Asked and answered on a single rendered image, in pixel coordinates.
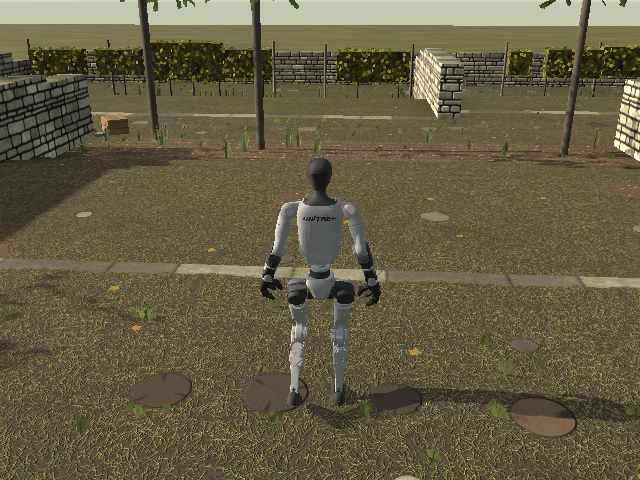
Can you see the left robot hand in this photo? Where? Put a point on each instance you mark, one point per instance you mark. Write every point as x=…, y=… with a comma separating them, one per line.
x=272, y=285

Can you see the right robot hand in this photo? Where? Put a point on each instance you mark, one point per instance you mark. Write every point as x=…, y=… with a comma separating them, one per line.
x=375, y=290

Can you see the robot right upper arm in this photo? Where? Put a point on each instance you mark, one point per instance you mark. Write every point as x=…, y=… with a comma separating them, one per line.
x=351, y=211

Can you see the robot right forearm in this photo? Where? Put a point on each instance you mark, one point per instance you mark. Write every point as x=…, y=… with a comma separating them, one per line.
x=368, y=268

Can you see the left robot shin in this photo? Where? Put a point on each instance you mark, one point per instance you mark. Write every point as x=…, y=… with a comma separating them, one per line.
x=296, y=358

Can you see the robot left upper arm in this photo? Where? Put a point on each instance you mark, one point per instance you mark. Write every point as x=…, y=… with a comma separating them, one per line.
x=287, y=212

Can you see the left robot thigh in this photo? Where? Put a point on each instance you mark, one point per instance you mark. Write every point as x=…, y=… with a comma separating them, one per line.
x=297, y=298

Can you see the robot left forearm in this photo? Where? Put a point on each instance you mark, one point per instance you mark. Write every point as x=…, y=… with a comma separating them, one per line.
x=271, y=265

